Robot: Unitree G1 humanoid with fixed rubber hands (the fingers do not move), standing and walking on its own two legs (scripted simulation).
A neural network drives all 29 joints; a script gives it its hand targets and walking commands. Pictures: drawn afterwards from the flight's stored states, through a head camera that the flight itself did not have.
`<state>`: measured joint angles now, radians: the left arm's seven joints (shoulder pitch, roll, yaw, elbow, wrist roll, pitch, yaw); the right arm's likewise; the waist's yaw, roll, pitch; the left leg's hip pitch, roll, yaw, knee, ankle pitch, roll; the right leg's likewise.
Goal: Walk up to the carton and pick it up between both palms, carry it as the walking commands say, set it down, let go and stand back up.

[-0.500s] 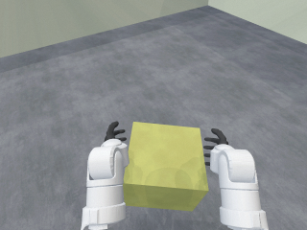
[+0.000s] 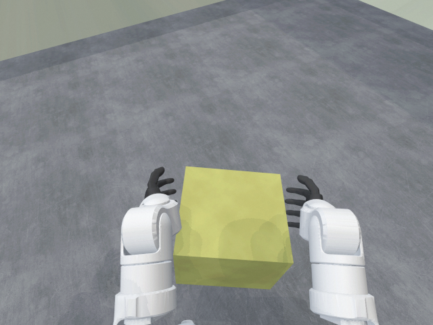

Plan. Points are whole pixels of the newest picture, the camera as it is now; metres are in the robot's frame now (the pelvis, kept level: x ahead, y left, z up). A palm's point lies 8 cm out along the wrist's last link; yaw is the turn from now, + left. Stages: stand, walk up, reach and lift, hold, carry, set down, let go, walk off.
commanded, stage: carry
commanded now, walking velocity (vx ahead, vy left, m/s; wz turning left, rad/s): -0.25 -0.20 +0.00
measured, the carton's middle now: (228, 228) +0.33 +0.02 -0.03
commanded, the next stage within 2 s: none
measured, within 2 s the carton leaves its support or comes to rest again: neither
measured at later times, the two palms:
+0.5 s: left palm (156, 279) +0.19 +0.11 +0.11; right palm (356, 268) +0.20 -0.16 +0.09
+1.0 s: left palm (178, 267) +0.21 +0.08 +0.09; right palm (370, 267) +0.20 -0.18 +0.09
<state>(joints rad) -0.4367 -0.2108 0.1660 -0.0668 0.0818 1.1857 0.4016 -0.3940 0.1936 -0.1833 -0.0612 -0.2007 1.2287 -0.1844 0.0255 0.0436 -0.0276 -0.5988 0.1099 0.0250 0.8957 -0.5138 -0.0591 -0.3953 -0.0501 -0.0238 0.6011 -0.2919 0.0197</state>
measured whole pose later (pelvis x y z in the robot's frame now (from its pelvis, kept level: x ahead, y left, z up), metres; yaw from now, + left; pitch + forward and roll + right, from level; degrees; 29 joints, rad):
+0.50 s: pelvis -0.09 -0.04 +0.00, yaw +0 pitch +2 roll +0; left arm -0.38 -0.19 0.19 -0.04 0.10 1.24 0.39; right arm -0.41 0.20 -0.13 0.04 -0.17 1.26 -0.25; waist 0.04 0.01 -0.14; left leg -0.27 0.02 0.08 0.58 -0.36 0.01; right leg -0.42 -0.01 -0.10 0.48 -0.10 -0.03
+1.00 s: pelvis -0.10 -0.04 +0.00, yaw -1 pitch +3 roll +1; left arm -0.45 -0.21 0.24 0.04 0.13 1.20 0.36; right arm -0.50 0.24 -0.18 0.10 -0.15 1.25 -0.46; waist -0.01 0.02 -0.10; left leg -0.30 0.02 0.09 0.57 -0.34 0.03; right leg -0.45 -0.01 -0.09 0.47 -0.07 -0.03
